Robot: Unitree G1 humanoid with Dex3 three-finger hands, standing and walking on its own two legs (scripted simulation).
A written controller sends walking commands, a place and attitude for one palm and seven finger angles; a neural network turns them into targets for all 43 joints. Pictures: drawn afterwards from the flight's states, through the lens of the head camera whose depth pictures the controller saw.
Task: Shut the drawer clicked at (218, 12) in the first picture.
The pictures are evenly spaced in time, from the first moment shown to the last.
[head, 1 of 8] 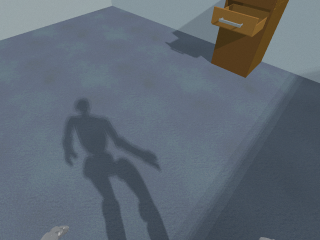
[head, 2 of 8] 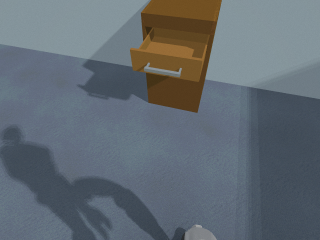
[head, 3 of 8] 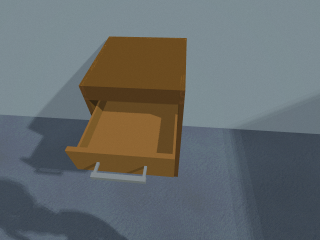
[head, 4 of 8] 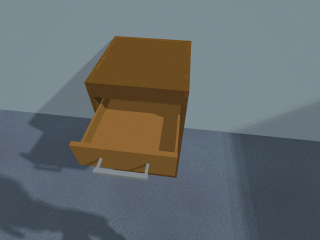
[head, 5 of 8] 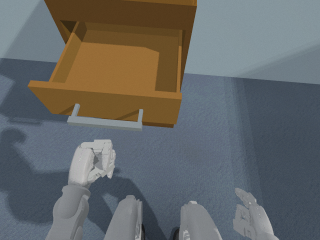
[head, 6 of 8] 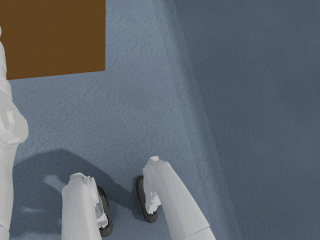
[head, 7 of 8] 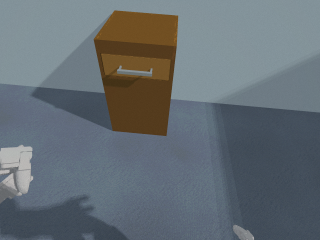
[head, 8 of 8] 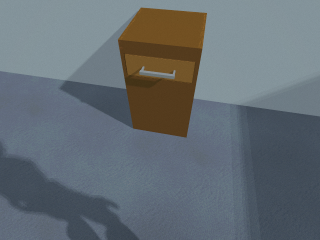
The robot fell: no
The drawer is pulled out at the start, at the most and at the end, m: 0.26 0.26 0.00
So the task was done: yes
